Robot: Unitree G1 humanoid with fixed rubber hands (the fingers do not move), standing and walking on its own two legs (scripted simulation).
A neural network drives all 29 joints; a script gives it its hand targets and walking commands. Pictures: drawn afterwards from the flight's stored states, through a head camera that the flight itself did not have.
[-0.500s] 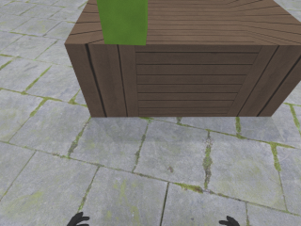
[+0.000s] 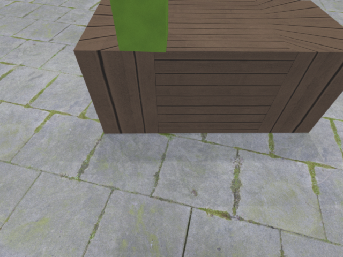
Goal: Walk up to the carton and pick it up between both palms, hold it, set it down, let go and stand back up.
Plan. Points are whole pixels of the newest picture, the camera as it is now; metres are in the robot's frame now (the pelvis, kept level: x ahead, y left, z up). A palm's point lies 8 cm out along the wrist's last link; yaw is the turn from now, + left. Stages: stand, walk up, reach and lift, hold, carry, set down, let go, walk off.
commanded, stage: stand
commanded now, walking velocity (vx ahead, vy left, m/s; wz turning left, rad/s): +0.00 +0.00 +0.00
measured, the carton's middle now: (143, 14) +1.16 +0.18 +0.05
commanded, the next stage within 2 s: none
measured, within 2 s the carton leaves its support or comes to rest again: neither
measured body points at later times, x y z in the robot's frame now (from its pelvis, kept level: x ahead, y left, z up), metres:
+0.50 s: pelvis +0.00 +0.00 +0.01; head +0.01 +0.00 +0.46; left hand +0.01 +0.23 -0.15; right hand +0.01 -0.23 -0.15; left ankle +0.00 +0.12 -0.73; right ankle +0.00 -0.12 -0.73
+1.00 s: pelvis +0.00 +0.00 +0.01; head +0.00 +0.00 +0.46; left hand -0.03 +0.21 -0.16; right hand -0.03 -0.21 -0.16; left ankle +0.00 +0.12 -0.73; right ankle +0.00 -0.12 -0.73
